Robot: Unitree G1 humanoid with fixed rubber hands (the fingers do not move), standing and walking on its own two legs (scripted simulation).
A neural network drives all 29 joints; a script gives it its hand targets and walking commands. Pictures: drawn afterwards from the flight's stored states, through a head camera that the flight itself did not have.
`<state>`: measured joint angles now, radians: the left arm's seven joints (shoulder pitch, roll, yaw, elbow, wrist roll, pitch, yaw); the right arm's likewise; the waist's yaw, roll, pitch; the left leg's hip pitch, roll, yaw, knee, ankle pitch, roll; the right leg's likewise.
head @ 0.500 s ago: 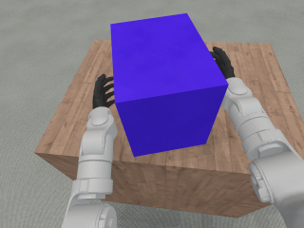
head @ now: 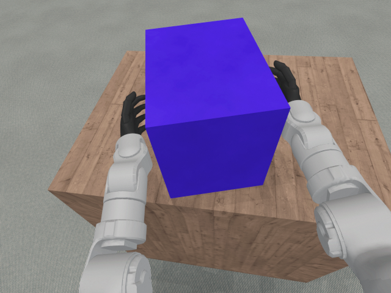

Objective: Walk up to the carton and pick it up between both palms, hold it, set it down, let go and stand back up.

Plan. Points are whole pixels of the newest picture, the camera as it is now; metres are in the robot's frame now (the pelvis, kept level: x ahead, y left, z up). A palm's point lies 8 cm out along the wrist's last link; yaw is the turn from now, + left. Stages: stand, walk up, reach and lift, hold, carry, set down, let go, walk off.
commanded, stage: reach and lift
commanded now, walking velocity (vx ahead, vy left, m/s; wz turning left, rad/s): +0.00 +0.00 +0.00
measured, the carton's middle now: (205, 109) +0.50 +0.07 +0.08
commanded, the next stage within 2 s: none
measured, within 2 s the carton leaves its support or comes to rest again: leaves its support in 1.34 s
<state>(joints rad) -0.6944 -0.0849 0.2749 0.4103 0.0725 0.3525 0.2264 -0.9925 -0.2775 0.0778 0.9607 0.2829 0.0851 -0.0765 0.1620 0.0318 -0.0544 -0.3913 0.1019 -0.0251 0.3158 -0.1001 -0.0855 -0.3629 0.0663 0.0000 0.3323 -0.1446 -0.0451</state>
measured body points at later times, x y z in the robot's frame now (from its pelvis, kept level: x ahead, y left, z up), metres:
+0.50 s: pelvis +0.01 +0.01 +0.00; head +0.04 +0.01 +0.45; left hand +0.40 +0.20 +0.12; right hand +0.48 -0.10 +0.14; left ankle +0.02 +0.18 -0.74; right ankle +0.00 -0.09 -0.74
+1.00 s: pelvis +0.01 +0.01 +0.00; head +0.03 +0.01 +0.45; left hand +0.39 +0.20 +0.12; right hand +0.47 -0.10 +0.13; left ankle +0.02 +0.17 -0.74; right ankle +0.00 -0.09 -0.74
